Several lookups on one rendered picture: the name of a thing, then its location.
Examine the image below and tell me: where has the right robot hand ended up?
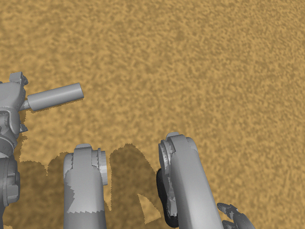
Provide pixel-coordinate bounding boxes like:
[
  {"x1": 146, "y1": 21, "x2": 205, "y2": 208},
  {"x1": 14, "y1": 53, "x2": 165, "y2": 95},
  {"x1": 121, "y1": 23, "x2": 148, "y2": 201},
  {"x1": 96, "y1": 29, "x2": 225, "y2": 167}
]
[{"x1": 217, "y1": 203, "x2": 255, "y2": 229}]

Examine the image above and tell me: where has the left robot arm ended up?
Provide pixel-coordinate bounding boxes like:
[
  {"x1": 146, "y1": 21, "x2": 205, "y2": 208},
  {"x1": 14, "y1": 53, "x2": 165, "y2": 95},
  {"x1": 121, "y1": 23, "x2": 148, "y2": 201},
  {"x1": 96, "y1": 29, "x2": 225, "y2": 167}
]
[{"x1": 0, "y1": 107, "x2": 20, "y2": 229}]

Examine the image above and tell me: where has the left robot hand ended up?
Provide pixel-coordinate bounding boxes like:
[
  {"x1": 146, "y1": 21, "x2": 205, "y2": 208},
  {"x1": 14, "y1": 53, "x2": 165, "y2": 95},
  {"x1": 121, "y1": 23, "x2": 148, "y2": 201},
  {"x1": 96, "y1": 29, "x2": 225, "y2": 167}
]
[{"x1": 0, "y1": 72, "x2": 28, "y2": 133}]

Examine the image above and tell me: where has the bottle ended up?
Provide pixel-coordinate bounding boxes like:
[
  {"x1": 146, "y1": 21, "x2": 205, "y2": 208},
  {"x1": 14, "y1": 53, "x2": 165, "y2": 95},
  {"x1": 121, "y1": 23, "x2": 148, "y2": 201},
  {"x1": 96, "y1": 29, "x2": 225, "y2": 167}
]
[{"x1": 19, "y1": 83, "x2": 84, "y2": 111}]

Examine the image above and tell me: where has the right robot foot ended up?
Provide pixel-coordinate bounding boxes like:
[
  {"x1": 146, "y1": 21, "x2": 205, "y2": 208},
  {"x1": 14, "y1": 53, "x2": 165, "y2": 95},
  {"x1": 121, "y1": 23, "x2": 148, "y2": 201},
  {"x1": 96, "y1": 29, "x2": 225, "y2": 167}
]
[{"x1": 156, "y1": 168, "x2": 179, "y2": 228}]

